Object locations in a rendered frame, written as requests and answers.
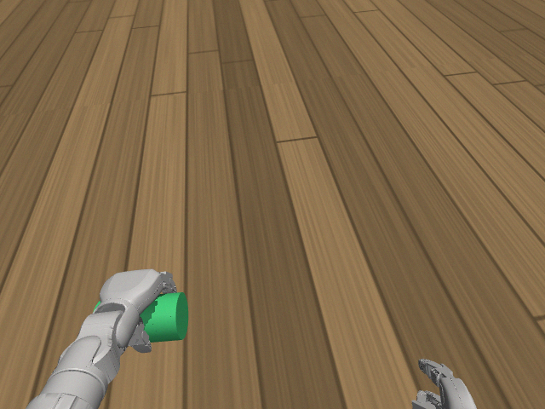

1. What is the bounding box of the right robot hand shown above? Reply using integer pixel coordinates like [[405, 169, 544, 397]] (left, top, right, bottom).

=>
[[412, 359, 477, 409]]

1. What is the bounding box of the can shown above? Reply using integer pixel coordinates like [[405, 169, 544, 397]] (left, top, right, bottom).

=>
[[94, 292, 188, 343]]

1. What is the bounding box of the left robot arm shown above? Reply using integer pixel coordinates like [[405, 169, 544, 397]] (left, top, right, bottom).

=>
[[26, 298, 140, 409]]

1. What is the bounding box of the left robot hand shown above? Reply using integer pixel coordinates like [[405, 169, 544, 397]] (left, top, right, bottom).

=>
[[100, 269, 177, 353]]

